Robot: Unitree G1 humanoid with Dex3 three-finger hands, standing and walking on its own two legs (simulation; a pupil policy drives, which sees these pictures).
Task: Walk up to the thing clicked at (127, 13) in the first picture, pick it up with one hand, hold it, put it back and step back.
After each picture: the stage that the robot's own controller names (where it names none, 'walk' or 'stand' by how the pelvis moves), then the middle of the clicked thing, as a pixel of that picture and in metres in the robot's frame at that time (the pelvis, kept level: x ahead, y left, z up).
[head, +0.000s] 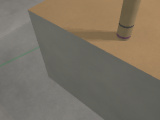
stand; (128, 14) +0.66 -0.18 +0.08
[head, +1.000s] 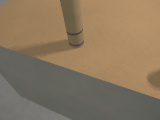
walk; (73, 20) +0.57 +0.08 +0.11
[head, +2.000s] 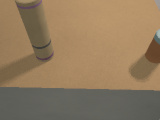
stand; (38, 31) +0.47 +0.17 +0.12
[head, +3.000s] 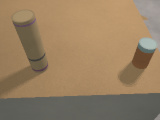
stand; (33, 45) +0.47 +0.20 +0.09
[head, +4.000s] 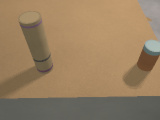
stand; (38, 46) +0.47 +0.18 +0.08
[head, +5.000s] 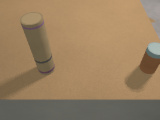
stand; (40, 47) +0.47 +0.18 +0.08
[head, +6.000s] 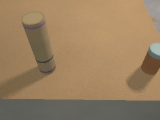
stand; (41, 47) +0.46 +0.17 +0.08
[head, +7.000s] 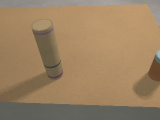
rise first; (49, 52) +0.46 +0.17 +0.09
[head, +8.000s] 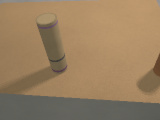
go down; (54, 46) +0.48 +0.16 +0.09
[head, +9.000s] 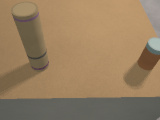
go down; (33, 42) +0.46 +0.16 +0.10
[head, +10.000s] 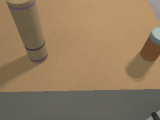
go down; (31, 32) +0.48 +0.15 +0.12
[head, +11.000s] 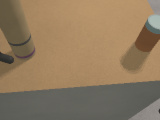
close in; (14, 25) +0.47 +0.17 +0.14
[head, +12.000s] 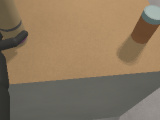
close; (3, 9) +0.51 +0.18 +0.16
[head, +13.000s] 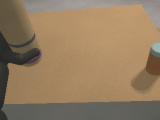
lift; (14, 22) +0.34 +0.16 +0.32
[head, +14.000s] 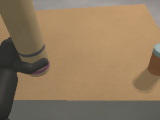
lift; (25, 32) +0.33 +0.15 +0.28
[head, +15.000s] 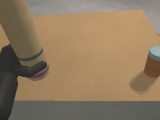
hold; (23, 37) +0.33 +0.16 +0.28
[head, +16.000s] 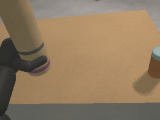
crouch; (24, 30) +0.33 +0.15 +0.31
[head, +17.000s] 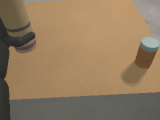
crouch; (12, 10) +0.45 +0.18 +0.27
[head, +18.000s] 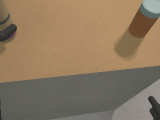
lower; out of the picture +0.52 +0.19 +0.16
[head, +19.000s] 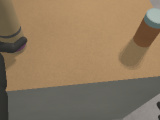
lower; (2, 16) +0.49 +0.18 +0.15
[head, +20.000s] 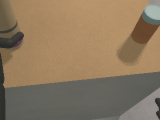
lower; out of the picture +0.51 +0.19 +0.16
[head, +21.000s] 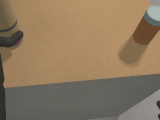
lower; out of the picture +0.50 +0.19 +0.16
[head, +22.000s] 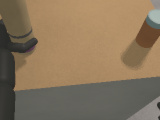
loosen; (16, 17) +0.49 +0.16 +0.15
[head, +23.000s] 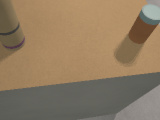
withdraw; (0, 12) +0.49 +0.17 +0.15
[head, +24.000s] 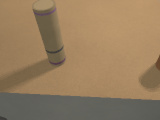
sink last; (51, 37) +0.48 +0.15 +0.13
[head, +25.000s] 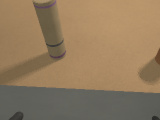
stand; (52, 30) +0.50 +0.16 +0.13
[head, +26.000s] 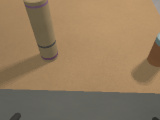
stand; (43, 31) +0.50 +0.16 +0.14
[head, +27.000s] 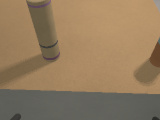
stand; (45, 31) +0.49 +0.15 +0.14
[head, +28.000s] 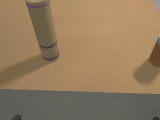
stand; (45, 31) +0.50 +0.15 +0.14
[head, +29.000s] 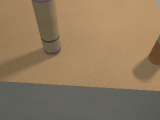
stand; (48, 26) +0.51 +0.15 +0.13
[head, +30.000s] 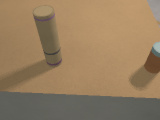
walk; (49, 39) +0.51 +0.15 +0.08
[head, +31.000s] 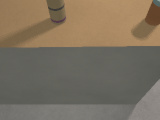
walk; out of the picture +0.66 +0.14 +0.10
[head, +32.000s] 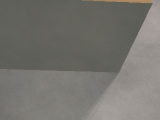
walk; out of the picture +1.01 +0.14 +0.10
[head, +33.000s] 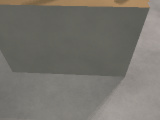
stand; out of the picture +1.12 +0.13 +0.10
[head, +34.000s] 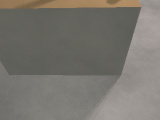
stand; out of the picture +1.12 +0.16 +0.08
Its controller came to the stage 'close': yes
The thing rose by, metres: 0.22
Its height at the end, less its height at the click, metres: +0.00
